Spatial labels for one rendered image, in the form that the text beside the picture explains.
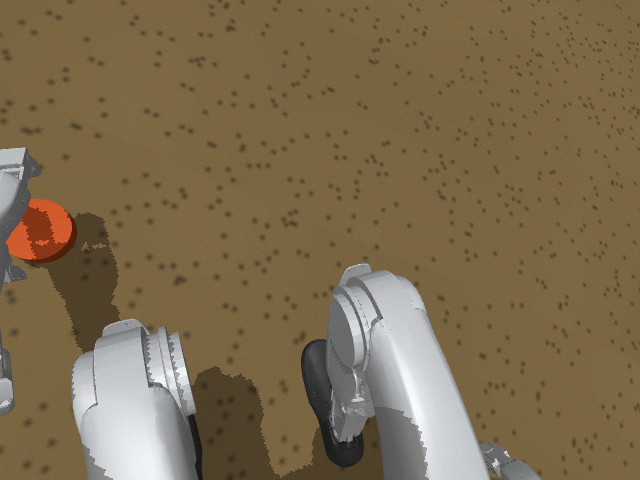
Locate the left robot hand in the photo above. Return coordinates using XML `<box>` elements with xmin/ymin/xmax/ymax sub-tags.
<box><xmin>0</xmin><ymin>147</ymin><xmax>41</xmax><ymax>284</ymax></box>

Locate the right robot foot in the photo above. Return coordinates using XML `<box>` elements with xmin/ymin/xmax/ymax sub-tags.
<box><xmin>301</xmin><ymin>339</ymin><xmax>364</xmax><ymax>467</ymax></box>

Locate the right robot hand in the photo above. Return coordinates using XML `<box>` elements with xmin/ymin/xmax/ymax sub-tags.
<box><xmin>479</xmin><ymin>442</ymin><xmax>543</xmax><ymax>480</ymax></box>

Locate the tin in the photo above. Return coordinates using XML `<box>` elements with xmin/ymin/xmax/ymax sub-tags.
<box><xmin>6</xmin><ymin>199</ymin><xmax>77</xmax><ymax>263</ymax></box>

